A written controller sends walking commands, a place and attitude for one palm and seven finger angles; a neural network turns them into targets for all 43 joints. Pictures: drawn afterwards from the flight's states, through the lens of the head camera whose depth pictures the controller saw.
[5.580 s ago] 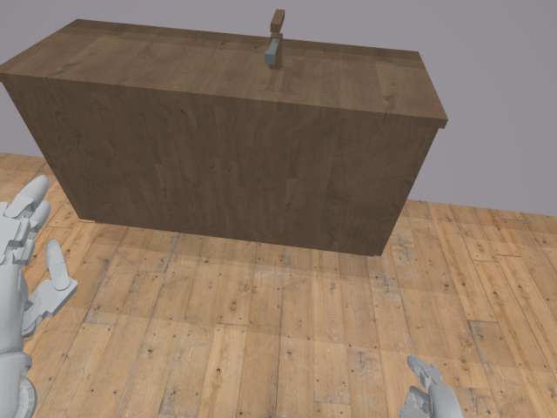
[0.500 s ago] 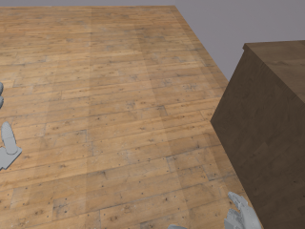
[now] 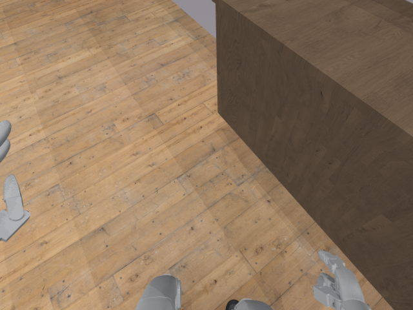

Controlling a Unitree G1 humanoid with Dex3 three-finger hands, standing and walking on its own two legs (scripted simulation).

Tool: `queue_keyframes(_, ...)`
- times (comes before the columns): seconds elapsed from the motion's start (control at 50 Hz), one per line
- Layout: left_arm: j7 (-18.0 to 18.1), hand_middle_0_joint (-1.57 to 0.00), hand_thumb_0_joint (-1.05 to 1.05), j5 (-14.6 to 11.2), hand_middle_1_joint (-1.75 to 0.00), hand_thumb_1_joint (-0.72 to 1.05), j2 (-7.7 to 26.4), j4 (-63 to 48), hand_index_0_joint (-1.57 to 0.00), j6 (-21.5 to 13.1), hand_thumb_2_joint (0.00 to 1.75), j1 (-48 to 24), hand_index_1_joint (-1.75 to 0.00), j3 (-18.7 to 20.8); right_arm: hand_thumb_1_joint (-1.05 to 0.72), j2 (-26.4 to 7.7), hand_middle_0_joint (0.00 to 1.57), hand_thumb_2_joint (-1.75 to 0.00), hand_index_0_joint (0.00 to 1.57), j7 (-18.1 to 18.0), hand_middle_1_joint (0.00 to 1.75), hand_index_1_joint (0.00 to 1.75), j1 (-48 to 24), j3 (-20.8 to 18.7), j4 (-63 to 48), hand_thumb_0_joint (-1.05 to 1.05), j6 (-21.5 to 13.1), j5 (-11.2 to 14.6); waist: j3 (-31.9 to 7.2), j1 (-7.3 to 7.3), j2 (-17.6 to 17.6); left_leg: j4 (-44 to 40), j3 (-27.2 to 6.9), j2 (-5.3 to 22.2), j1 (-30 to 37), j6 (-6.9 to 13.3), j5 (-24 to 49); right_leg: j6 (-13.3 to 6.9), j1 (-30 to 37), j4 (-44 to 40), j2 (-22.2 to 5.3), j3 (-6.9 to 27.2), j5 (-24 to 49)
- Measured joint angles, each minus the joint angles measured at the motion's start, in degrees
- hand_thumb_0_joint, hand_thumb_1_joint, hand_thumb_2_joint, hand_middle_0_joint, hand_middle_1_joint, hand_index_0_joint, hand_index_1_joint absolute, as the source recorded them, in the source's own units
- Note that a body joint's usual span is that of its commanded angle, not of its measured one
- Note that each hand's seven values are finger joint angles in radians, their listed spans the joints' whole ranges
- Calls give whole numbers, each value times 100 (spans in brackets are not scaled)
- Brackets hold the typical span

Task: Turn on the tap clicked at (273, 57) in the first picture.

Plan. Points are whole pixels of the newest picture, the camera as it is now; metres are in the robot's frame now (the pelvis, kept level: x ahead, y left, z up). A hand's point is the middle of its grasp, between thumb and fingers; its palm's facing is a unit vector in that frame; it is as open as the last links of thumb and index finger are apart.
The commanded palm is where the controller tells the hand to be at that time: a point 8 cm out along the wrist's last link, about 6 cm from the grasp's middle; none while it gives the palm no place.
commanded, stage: turn to face it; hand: left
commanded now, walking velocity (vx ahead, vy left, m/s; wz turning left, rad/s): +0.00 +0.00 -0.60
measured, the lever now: out of the picture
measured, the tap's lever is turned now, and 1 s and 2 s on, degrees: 0 0 0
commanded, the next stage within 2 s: none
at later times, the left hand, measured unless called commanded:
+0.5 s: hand (37, 230) +0.20 +0.20 +0.18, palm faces +0.22 -0.88 -0.42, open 7.4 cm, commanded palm +0.16 +0.23 +0.18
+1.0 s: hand (175, 246) +0.18 +0.04 +0.19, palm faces -0.17 -0.79 -0.59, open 7.4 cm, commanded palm +0.16 +0.10 +0.18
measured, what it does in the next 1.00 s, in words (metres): walks backwards, turning right: left foot, then right foot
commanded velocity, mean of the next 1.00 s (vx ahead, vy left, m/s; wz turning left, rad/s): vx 0.00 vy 0.00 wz -0.60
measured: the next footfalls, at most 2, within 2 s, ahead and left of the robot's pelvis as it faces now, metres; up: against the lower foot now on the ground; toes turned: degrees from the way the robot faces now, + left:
left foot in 0.36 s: -0.01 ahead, +0.15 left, +0.00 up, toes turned -7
right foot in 0.68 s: -0.09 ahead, -0.15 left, +0.00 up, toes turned -29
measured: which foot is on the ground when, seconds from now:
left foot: up 0.00-0.34, down 0.36-0.70, up 0.72-1.00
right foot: down 0.00-0.38, up 0.40-0.66, down 0.68-1.00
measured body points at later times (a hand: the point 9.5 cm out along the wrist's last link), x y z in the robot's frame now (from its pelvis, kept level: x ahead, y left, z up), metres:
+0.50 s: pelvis -0.07 +0.01 +0.00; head -0.04 +0.01 +0.45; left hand +0.18 +0.24 +0.20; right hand +0.07 -0.23 -0.08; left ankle -0.05 +0.15 -0.74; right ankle -0.05 -0.08 -0.68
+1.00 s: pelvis -0.13 -0.04 +0.00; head -0.07 -0.07 +0.44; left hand +0.19 +0.08 +0.22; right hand -0.14 -0.35 -0.09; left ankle -0.05 +0.08 -0.71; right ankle -0.13 -0.13 -0.74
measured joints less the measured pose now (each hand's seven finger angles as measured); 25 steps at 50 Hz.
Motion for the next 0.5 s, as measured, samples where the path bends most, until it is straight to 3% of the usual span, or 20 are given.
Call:
queue_keyframes(0.14,106,-22,1,-33,-31,89,-196,271,-22,97,90,-260,-30,-135,-91,-108,20,-90,19,-92,30,30,103,-96,-19,1,35,0,-392,208,-94,-1259,-75,-179,441,96,101,-81,-13,-306,227,376,341)
queue_keyframes(0.28,92,-22,1,44,-31,89,-387,302,-22,175,90,-685,-30,-487,-91,127,20,-90,20,-24,30,30,169,119,-182,1,77,-4,-789,356,-355,-2568,-71,-370,1181,250,-182,-77,-200,-471,393,681,660)
queue_keyframes(0.36,30,-22,1,90,-31,89,-328,185,-22,113,90,-767,-30,-485,-91,237,20,-90,20,41,30,30,168,252,-348,1,100,-32,-903,383,-409,-3920,54,-336,1831,421,57,10,-462,-401,552,815,819)
queue_keyframes(0.4,-8,-22,1,117,-31,89,-240,204,-22,51,90,-871,-30,-398,-91,362,20,-90,20,28,30,30,112,286,-370,1,84,-68,-776,414,-523,-4097,191,-346,1887,455,765,215,-725,187,548,853,252)
queue_keyframes(0.46,-33,-22,1,203,-31,89,-179,345,-22,44,90,-910,-30,-248,-91,584,20,-90,20,34,30,30,174,337,-373,1,-22,-60,-642,530,-498,-3925,448,-187,1979,416,689,563,-1241,2197,407,477,-778)
queue_keyframes(0.5,-33,-21,1,199,-30,89,-267,423,-22,72,90,-905,-30,-251,-91,658,20,-90,20,84,30,30,287,367,-340,1,-102,-30,-624,560,-298,-3869,528,17,2034,373,612,696,-1288,2882,200,215,-995)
